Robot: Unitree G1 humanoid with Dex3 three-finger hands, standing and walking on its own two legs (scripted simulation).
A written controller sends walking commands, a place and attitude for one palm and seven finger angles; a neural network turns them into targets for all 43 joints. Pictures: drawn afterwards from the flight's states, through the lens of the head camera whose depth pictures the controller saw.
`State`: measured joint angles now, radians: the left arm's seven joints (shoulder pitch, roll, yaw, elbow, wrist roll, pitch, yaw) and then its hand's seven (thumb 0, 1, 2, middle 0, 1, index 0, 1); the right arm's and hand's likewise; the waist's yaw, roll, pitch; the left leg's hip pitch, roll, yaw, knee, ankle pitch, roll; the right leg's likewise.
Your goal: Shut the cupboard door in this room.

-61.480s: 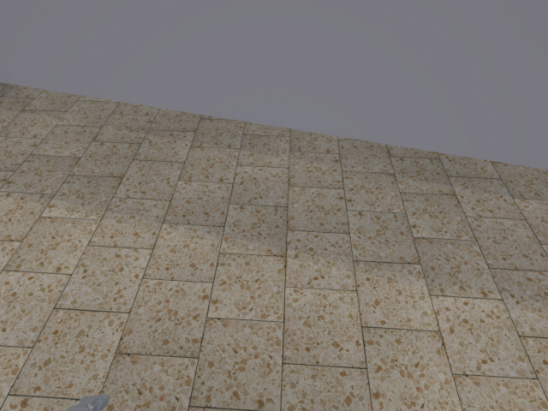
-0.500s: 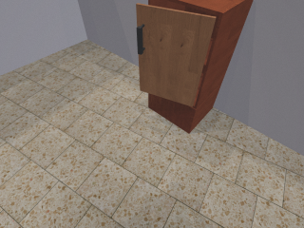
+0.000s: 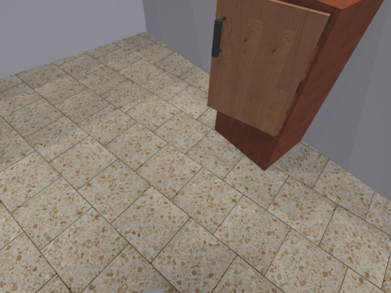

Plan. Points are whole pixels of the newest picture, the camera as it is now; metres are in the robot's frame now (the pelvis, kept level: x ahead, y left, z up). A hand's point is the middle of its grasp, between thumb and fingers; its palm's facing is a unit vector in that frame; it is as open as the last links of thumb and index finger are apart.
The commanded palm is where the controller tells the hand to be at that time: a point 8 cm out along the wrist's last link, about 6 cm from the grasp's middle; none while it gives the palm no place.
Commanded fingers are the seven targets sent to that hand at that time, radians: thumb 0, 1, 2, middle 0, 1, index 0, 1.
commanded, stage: walk to a spot facing it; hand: left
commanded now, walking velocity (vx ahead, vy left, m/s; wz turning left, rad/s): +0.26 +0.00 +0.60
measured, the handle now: (219, 37) +1.06 -0.06 -0.01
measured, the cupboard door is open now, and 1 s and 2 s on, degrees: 17 17 17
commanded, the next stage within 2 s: turn to face it in 1.08 s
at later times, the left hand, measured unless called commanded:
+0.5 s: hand out of the picture +0.08 +0.19 -0.14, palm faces +0.31 -0.91 -0.29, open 7.4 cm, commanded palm none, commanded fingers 0.00 0.90 0.90 -0.20 -0.30 -0.20 -0.30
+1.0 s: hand out of the picture +0.00 +0.15 -0.18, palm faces +0.67 -0.71 -0.21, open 7.4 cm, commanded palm none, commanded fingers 0.00 0.90 0.90 -0.20 -0.30 -0.20 -0.30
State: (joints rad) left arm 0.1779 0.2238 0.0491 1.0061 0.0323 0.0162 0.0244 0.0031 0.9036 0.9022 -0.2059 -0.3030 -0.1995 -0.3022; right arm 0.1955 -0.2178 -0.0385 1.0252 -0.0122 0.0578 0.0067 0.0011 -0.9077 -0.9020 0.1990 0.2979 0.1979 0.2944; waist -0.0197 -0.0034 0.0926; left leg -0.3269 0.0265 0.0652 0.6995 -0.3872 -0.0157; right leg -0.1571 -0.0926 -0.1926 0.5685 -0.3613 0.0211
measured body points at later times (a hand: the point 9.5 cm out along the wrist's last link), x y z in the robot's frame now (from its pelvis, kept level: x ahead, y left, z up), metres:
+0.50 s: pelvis +0.06 -0.04 +0.00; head +0.09 -0.05 +0.45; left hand +0.07 +0.24 -0.12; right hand +0.13 -0.28 -0.15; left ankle +0.02 +0.09 -0.69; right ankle +0.10 -0.14 -0.73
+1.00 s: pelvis +0.18 +0.06 -0.01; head +0.22 +0.10 +0.43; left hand -0.03 +0.19 -0.16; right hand +0.47 -0.01 -0.13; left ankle +0.20 +0.16 -0.73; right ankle +0.15 -0.13 -0.65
